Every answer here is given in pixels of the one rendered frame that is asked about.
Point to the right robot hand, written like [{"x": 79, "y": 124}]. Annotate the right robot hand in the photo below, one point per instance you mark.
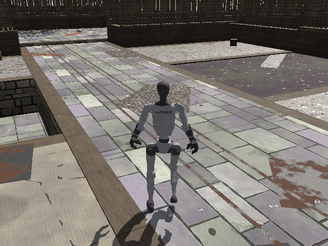
[{"x": 191, "y": 146}]

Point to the right robot upper arm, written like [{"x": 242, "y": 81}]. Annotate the right robot upper arm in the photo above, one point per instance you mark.
[{"x": 183, "y": 117}]

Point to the left robot hand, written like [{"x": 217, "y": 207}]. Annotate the left robot hand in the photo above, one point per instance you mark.
[{"x": 137, "y": 141}]

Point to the right robot forearm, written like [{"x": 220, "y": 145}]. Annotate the right robot forearm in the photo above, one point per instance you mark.
[{"x": 190, "y": 135}]

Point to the robot head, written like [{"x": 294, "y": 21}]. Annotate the robot head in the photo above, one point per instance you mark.
[{"x": 163, "y": 88}]

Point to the left robot upper arm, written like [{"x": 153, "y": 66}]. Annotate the left robot upper arm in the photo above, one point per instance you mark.
[{"x": 143, "y": 117}]

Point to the left robot thigh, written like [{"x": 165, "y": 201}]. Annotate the left robot thigh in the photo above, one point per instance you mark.
[{"x": 150, "y": 157}]

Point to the left robot forearm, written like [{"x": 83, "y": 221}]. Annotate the left robot forearm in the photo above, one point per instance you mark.
[{"x": 136, "y": 133}]

